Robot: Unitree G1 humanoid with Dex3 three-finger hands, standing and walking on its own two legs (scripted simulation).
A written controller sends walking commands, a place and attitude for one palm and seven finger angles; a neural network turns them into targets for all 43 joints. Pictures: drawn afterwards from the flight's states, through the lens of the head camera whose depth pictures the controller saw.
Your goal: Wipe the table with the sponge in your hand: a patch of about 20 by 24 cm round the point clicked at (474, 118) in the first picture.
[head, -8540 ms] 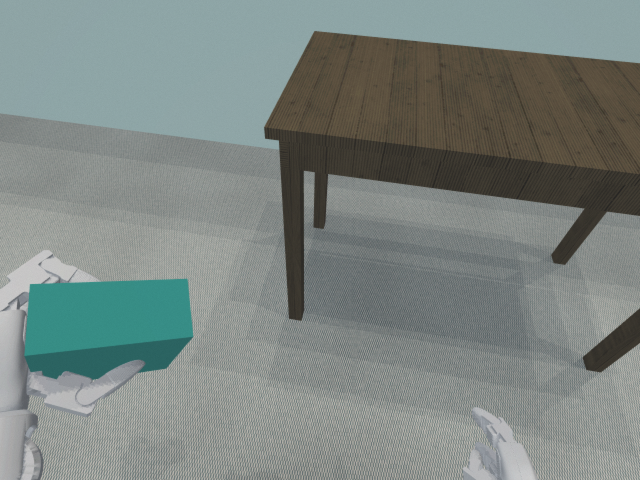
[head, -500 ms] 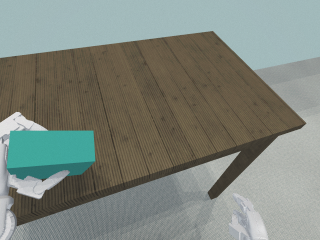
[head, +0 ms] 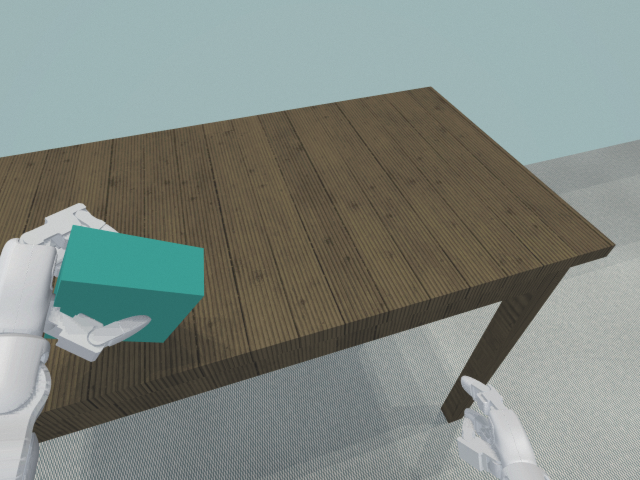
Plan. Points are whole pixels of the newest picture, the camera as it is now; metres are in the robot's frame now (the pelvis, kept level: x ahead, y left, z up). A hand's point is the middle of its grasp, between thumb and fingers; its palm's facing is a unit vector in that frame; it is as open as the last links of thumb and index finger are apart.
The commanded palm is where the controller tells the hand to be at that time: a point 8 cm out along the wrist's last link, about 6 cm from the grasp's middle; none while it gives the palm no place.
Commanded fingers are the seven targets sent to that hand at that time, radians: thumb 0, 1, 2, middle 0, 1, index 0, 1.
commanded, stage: turn the palm down, sponge in hand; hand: left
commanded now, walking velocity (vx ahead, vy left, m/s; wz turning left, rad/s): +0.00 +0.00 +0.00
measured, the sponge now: (144, 294) +0.26 +0.22 +0.14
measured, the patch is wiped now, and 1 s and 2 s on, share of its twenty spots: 0.00 0.00 0.00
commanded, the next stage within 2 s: move the sponge above the wiping area in 1.96 s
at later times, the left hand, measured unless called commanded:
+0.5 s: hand (128, 300) +0.23 +0.21 +0.18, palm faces +0.22 -0.53 -0.82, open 9.8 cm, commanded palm +0.19 +0.26 +0.23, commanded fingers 0.00 0.10 1.30 -1.20 -1.60 -1.20 -1.60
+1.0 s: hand (69, 269) +0.23 +0.25 +0.22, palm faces +0.35 -0.28 -0.89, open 9.8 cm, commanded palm +0.19 +0.27 +0.26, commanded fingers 0.00 0.10 1.30 -1.20 -1.60 -1.20 -1.60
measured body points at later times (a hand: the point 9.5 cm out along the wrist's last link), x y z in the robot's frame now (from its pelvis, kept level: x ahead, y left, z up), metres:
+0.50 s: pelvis +0.00 -0.05 -0.01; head -0.02 -0.09 +0.44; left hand +0.21 +0.24 +0.22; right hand +0.21 -0.28 -0.09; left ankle +0.04 +0.10 -0.73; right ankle -0.01 -0.13 -0.73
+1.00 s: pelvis +0.01 -0.02 +0.00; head -0.01 -0.06 +0.45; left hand +0.21 +0.26 +0.26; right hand +0.26 -0.21 -0.06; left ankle +0.04 +0.10 -0.73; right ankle -0.01 -0.13 -0.73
